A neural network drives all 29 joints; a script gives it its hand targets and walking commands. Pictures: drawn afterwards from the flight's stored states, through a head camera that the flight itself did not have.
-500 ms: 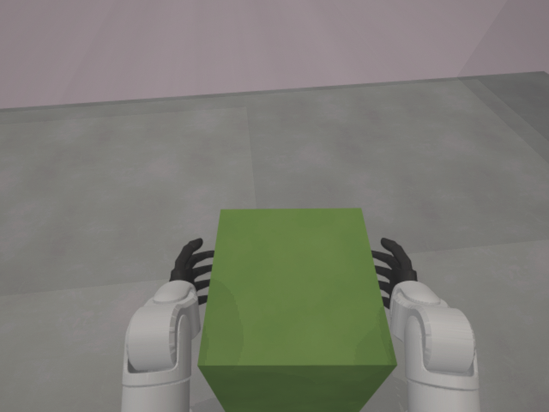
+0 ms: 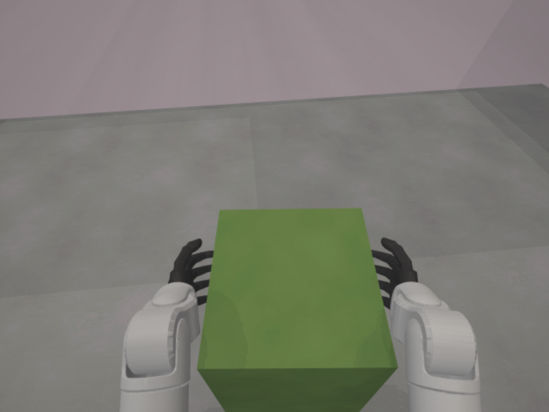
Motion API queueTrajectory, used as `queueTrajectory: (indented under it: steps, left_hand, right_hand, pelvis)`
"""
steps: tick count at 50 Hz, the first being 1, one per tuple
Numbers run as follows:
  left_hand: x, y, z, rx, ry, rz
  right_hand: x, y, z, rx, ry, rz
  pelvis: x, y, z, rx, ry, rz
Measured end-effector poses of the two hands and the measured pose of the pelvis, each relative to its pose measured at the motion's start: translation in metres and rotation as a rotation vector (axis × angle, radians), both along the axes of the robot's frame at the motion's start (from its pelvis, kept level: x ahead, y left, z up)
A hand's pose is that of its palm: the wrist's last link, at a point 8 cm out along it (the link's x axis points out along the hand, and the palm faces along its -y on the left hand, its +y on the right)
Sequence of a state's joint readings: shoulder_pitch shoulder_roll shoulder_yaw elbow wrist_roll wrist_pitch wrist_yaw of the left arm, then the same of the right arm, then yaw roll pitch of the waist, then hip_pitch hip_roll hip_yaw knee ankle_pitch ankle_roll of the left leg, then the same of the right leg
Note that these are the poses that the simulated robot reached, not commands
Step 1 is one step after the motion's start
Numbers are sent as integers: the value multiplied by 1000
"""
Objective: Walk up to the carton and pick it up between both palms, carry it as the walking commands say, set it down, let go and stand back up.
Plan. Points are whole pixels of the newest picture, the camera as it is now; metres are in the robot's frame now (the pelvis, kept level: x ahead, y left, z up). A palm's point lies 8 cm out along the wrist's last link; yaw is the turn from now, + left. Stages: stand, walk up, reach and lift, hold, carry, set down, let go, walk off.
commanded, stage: carry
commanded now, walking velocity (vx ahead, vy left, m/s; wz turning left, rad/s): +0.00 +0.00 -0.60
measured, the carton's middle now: (291, 317) +0.27 +0.01 +0.02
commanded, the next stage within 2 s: none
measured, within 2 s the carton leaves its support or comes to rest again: neither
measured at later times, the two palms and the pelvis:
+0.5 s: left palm (226, 320) +0.24 +0.09 +0.07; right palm (467, 381) +0.17 -0.19 +0.07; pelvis -0.06 +0.01 -0.01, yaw -13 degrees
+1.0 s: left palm (318, 381) +0.17 -0.02 +0.07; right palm out of the picture +0.00 -0.27 +0.06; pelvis -0.14 +0.01 -0.01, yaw -32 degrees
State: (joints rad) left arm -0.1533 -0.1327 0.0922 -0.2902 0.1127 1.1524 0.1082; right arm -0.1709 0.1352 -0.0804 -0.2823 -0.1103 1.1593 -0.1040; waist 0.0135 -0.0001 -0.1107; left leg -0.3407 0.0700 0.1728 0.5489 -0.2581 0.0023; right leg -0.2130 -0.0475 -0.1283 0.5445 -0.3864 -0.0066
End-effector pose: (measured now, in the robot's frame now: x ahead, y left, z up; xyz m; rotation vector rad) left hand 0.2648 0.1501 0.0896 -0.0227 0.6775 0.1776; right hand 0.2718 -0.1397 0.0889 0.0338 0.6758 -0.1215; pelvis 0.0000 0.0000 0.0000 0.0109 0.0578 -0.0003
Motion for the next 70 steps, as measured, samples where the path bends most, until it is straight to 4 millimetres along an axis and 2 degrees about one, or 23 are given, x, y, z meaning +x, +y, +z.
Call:
queueTrajectory:
  steps: [3,7,19,23,29,34,37,41,43,46,51,56,63,66,70]
  left_hand:
    - [-4,-4,1,-8,-4,-11]
    - [-8,-14,-6,-16,24,-46]
    - [-22,-56,-20,-6,56,-184]
    - [-26,-60,-21,-9,71,-230]
    - [-31,-56,-21,-48,40,-287]
    - [-46,-62,-13,-48,58,-336]
    - [-51,-78,-4,-48,35,-373]
    - [-60,-111,0,-36,13,-436]
    - [-67,-132,-4,-29,2,-473]
    - [-81,-157,-16,6,51,-544]
    - [-101,-178,-20,31,71,-624]
    - [-110,-179,-15,10,38,-657]
    - [-115,-159,-18,-41,41,-678]
    - [-120,-151,-17,-45,64,-690]
    - [-128,-151,-6,-44,61,-719]
  right_hand:
    - [-8,-4,2,-3,-4,-15]
    - [-24,-13,-5,-6,24,-52]
    - [-78,-52,-21,8,55,-195]
    - [-94,-54,-19,4,70,-240]
    - [-117,-45,-10,-32,38,-299]
    - [-145,-47,-1,-41,57,-340]
    - [-161,-59,6,-38,33,-379]
    - [-188,-85,4,-22,11,-445]
    - [-204,-102,-4,-12,-2,-483]
    - [-234,-117,-19,18,49,-548]
    - [-272,-126,-23,36,69,-628]
    - [-288,-124,-14,19,35,-664]
    - [-300,-98,-6,-31,37,-685]
    - [-309,-87,-4,-40,62,-693]
    - [-324,-82,6,-41,60,-720]
  pelvis:
    - [-6,0,-4,0,3,-22]
    - [-15,0,-9,2,1,-56]
    - [-50,-3,-16,10,9,-156]
    - [-59,7,-10,19,25,-202]
    - [-71,27,-11,14,33,-276]
    - [-82,31,0,-34,26,-349]
    - [-91,28,2,-48,29,-389]
    - [-105,16,-3,-52,28,-447]
    - [-113,8,-12,-48,24,-476]
    - [-124,4,-12,-28,14,-510]
    - [-140,7,-8,0,11,-565]
    - [-150,16,-7,9,16,-614]
    - [-154,41,-11,10,11,-673]
    - [-157,50,-5,-9,2,-702]
    - [-163,56,3,-37,7,-724]
